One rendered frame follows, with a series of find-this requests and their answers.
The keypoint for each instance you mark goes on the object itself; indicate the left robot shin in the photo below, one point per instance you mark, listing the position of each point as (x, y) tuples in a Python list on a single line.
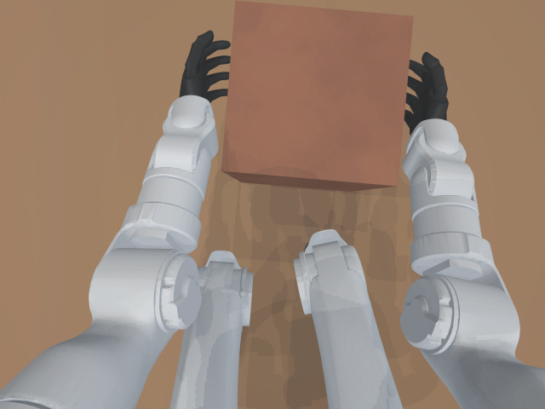
[(218, 256)]

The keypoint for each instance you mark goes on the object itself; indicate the left robot hand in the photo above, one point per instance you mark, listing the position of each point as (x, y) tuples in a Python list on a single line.
[(195, 80)]

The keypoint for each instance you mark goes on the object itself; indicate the robot left upper arm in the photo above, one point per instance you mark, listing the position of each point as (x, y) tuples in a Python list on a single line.
[(139, 298)]

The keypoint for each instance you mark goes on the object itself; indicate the robot left thigh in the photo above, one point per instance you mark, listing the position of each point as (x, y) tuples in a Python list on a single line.
[(207, 372)]

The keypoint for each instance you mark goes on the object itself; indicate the right robot hand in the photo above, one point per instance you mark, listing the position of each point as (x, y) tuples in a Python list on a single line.
[(431, 92)]

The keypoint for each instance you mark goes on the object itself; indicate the robot left forearm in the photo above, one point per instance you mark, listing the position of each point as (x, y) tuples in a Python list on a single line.
[(167, 210)]

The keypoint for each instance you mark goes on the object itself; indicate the carton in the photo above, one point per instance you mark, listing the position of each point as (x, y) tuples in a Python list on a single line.
[(316, 97)]

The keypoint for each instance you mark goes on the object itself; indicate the robot right upper arm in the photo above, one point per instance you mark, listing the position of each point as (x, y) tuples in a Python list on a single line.
[(468, 333)]

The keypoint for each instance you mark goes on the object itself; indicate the robot right forearm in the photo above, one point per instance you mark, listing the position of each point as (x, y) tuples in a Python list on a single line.
[(444, 209)]

